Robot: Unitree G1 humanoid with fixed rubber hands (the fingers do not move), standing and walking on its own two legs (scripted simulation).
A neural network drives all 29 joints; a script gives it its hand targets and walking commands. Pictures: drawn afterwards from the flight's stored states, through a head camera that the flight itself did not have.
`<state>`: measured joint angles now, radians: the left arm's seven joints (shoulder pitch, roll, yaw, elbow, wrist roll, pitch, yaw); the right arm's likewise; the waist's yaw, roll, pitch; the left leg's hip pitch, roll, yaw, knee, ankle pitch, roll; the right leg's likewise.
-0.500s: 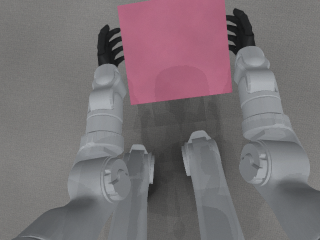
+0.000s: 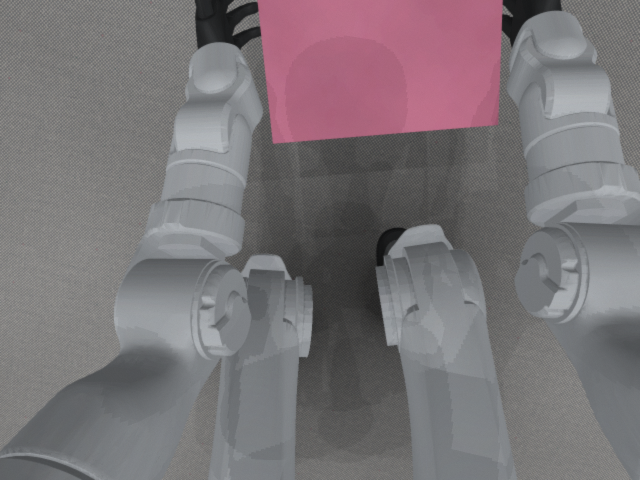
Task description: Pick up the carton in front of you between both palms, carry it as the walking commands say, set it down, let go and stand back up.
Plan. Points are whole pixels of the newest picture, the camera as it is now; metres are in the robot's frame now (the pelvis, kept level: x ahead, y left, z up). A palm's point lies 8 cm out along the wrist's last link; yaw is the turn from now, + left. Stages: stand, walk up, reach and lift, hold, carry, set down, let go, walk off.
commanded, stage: set down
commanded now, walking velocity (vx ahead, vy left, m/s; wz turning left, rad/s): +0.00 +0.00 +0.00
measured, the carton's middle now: (366, 48) +0.52 -0.12 -0.25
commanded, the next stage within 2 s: none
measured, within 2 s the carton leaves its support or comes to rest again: rests again in 0.36 s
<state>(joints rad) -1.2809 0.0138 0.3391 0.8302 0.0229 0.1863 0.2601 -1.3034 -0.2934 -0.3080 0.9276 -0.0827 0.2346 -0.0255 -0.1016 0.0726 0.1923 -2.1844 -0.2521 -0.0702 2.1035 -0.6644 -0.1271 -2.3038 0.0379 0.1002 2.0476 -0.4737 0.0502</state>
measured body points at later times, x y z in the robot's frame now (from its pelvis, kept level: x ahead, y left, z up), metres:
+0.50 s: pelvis +0.00 +0.01 -0.01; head +0.35 -0.06 +0.25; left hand +0.54 +0.04 -0.19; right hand +0.49 -0.27 -0.20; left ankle +0.09 +0.13 -0.37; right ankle +0.12 -0.13 -0.37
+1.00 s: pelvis -0.01 +0.00 -0.02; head +0.35 -0.06 +0.24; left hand +0.54 +0.04 -0.20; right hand +0.50 -0.27 -0.21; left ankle +0.09 +0.12 -0.37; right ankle +0.12 -0.13 -0.37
